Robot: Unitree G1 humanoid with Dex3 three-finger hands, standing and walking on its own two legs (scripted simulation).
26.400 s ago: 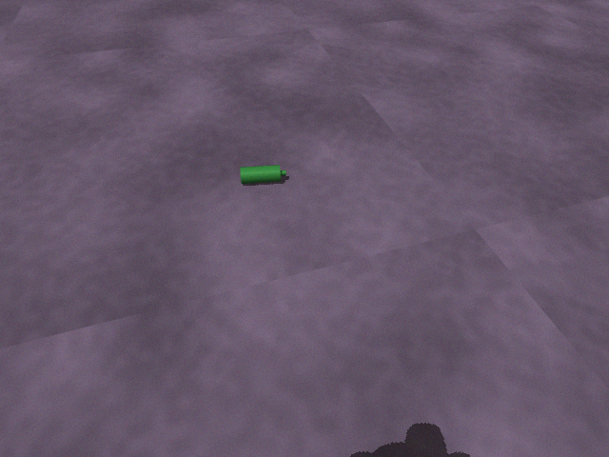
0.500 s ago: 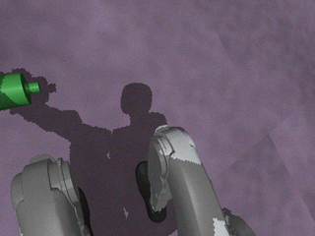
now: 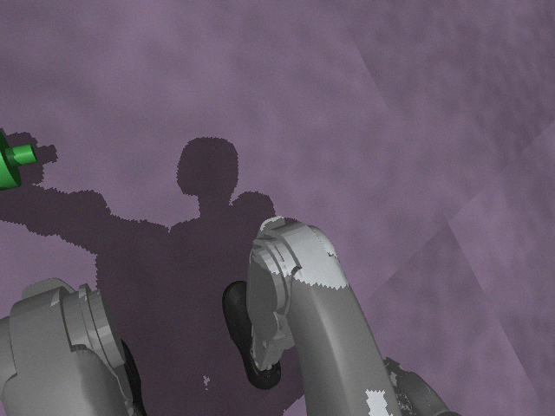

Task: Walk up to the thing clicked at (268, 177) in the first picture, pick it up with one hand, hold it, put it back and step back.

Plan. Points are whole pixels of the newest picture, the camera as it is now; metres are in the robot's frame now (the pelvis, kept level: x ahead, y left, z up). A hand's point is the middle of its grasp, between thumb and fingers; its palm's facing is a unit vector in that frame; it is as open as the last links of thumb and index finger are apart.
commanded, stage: rest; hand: left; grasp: from above
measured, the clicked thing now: out of the picture +0.46 +0.32 -0.25
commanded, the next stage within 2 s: open in 0.76 s
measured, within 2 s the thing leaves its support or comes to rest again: rests again in 0.26 s
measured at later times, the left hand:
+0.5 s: hand out of the picture +0.46 +0.32 -0.24, palm faces -0.46 -0.14 -0.88, open 10.8 cm
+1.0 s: hand out of the picture +0.46 +0.32 -0.24, palm faces -0.48 -0.14 -0.87, open 10.8 cm
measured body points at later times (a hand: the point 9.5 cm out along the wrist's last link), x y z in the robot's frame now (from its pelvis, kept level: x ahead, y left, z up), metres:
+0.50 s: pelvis +0.00 +0.00 +0.00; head +0.28 +0.11 +0.33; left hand +0.48 +0.33 -0.18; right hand +0.04 -0.26 -0.06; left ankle +0.06 +0.12 -0.27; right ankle +0.11 -0.11 -0.27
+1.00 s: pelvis +0.00 +0.00 -0.01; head +0.27 +0.12 +0.33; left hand +0.48 +0.33 -0.19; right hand +0.03 -0.25 -0.06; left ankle +0.06 +0.12 -0.27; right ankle +0.11 -0.11 -0.27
